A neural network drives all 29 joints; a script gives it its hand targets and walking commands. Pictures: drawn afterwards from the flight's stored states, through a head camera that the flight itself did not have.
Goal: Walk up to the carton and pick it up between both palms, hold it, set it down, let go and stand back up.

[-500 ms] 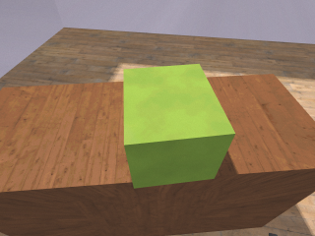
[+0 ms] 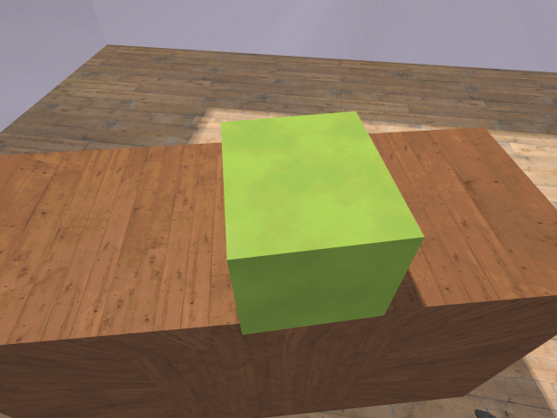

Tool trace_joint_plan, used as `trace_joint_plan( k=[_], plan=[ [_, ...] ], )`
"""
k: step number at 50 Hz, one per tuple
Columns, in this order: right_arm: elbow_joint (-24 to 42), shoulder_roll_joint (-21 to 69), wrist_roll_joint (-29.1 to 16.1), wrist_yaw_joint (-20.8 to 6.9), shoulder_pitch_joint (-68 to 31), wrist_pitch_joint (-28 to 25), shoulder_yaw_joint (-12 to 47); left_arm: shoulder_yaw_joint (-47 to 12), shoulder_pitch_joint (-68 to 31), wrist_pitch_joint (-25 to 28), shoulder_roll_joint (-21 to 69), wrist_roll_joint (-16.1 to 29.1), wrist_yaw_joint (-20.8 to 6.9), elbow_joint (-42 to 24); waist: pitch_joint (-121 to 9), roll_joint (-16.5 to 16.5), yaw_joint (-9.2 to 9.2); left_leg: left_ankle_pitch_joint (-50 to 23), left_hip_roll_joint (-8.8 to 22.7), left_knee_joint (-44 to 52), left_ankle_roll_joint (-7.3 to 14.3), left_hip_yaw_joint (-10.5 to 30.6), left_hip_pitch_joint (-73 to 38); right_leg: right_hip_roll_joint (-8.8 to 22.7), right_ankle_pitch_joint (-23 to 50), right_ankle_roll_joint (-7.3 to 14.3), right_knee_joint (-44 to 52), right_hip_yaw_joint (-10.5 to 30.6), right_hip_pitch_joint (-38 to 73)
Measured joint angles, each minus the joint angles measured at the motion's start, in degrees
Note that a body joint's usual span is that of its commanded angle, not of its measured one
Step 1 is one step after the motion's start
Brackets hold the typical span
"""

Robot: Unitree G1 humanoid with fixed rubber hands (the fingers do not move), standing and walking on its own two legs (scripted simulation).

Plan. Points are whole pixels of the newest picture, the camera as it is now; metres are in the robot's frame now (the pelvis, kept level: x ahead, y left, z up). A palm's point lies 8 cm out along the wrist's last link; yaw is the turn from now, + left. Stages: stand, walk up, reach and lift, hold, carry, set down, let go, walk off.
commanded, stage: stand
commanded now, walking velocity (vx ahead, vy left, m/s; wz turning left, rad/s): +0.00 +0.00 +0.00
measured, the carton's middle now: (301, 217) +0.42 -0.01 +0.04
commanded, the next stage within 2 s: none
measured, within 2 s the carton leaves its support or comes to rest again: neither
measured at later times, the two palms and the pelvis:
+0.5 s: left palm out of the picture +0.08 +0.30 -0.12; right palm out of the picture +0.09 -0.30 -0.11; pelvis +0.00 +0.00 +0.00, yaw +0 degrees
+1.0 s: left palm out of the picture +0.09 +0.30 -0.11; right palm out of the picture +0.10 -0.30 -0.11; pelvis +0.01 +0.00 +0.00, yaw +0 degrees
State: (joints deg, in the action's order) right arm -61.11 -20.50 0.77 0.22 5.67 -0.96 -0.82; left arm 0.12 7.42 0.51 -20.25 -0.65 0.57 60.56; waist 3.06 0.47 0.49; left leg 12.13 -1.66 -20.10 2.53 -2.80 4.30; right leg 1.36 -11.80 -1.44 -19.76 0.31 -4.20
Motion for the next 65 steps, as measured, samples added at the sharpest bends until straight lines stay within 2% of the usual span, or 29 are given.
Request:
trace_joint_plan(
  k=[25, 65],
  plan=[
    [-1.37, 0.15, -0.31, -0.02, -0.22, 0.09, -0.14, -0.41, 0.12, -0.13, 0.11, -0.08, 0.04, -0.2, 0.11, 0.21, -0.02, -0.57, -0.53, 1.84, 0.24, -0.18, -0.92, 0.59, 0.08, -0.38, 0.82, 0.21, 0.42],
    [-1.44, 0.01, -0.43, 0.0, -0.75, 0.25, -0.04, -0.21, -0.26, 0.15, 0.12, 0.14, 0.03, 0.42, 0.68, 0.03, -0.42, -0.26, 0.37, 1.7, -0.4, 0.06, -1.24, -0.09, 0.48, 0.09, 2.03, -0.21, 1.38]
  ],
)
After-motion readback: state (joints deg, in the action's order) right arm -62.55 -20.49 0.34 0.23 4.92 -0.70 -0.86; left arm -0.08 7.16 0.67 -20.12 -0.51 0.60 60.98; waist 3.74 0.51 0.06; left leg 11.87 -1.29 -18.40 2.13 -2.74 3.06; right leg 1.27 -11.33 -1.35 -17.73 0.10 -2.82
